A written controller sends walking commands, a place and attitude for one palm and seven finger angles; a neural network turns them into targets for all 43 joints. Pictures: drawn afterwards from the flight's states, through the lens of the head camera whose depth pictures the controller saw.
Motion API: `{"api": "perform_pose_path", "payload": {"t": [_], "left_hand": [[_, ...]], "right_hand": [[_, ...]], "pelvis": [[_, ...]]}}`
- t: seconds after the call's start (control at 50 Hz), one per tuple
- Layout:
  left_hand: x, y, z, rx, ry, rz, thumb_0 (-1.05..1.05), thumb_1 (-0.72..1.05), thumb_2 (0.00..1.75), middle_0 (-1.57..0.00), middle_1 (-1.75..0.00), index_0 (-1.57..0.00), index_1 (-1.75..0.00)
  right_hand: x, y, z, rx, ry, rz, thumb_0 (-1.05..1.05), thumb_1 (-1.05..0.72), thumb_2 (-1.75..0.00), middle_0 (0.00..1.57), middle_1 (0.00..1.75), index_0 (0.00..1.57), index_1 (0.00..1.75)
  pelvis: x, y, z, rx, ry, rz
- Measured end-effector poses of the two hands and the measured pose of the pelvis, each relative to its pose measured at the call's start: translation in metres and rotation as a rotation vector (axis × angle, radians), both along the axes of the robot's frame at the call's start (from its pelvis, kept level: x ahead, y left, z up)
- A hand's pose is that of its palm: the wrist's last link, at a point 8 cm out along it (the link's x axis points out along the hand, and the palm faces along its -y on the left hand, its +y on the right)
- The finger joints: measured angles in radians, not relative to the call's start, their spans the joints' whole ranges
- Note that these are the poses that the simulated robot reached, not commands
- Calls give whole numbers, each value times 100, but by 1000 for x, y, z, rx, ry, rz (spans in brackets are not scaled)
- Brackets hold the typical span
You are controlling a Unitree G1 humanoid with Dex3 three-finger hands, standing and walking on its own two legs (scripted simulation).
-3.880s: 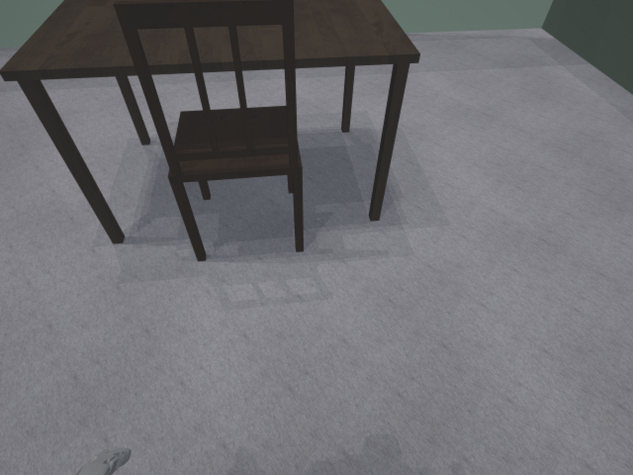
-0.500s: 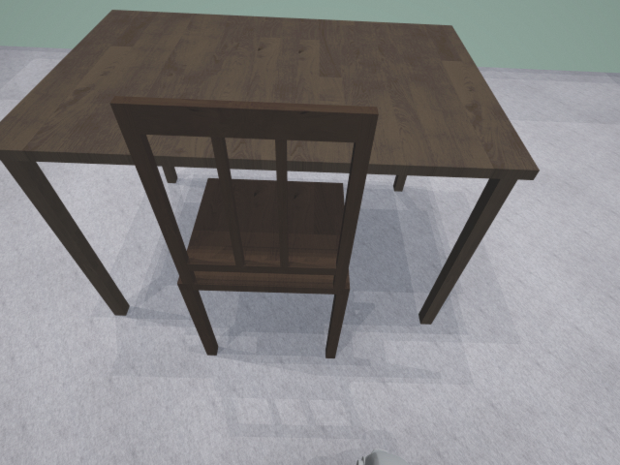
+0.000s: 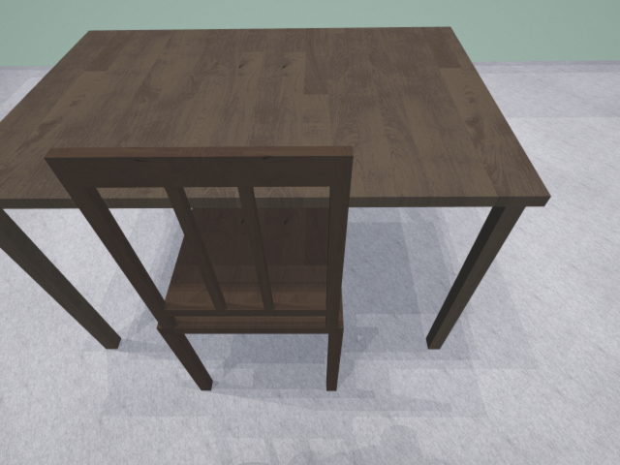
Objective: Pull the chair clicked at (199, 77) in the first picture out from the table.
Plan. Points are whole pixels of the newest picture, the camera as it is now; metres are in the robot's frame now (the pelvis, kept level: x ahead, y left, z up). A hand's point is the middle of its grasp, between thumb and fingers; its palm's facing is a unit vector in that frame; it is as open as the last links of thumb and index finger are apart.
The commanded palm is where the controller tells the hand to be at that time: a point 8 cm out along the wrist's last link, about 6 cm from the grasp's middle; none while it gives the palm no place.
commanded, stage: come to a stop and stand still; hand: left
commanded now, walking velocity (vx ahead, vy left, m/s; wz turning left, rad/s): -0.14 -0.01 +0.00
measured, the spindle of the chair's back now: (201, 256) +0.45 +0.24 -0.07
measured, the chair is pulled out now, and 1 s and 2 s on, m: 0.00 0.00 0.00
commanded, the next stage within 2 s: look again from close up in 1.36 s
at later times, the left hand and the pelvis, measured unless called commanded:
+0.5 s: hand out of the picture -0.05 +0.19 -0.18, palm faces +0.00 -0.97 -0.23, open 7.4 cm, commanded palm none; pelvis -0.04 +0.01 +0.00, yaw -2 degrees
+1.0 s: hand out of the picture -0.03 +0.16 -0.18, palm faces +0.03 -0.98 -0.18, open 7.4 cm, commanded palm none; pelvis -0.01 +0.00 +0.00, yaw -2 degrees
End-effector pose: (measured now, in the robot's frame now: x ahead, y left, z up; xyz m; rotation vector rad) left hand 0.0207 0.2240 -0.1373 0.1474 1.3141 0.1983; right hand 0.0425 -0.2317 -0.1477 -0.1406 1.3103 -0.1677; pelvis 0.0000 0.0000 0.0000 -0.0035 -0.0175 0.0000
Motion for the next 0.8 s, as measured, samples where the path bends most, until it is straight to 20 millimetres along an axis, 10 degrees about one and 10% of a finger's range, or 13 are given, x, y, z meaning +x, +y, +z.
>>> {"api": "perform_pose_path", "payload": {"t": [0.32, 0.66, 0.8], "left_hand": [[-38, 37, -14, -29, 113, -4, 1, 91, 90, -20, -30, -20, -30], [-91, -23, -2, -34, 156, -6, 1, 91, 90, -20, -30, -20, -30], [-85, -40, -11, -80, 176, 17, 1, 91, 90, -20, -30, -20, -30]], "right_hand": [[10, 39, 17, -32, -71, 31, 0, -93, -90, 20, 30, 20, 30], [-109, -4, -7, 33, 146, -57, 0, -92, -90, 20, 30, 20, 30], [-126, 3, -4, 30, 242, -62, 1, -92, -90, 20, 30, 20, 30]], "pelvis": [[-19, 29, 1, 8, 12, -27], [-32, -11, 1, 2, -11, -19], [-21, -12, -2, 3, -16, -17]]}}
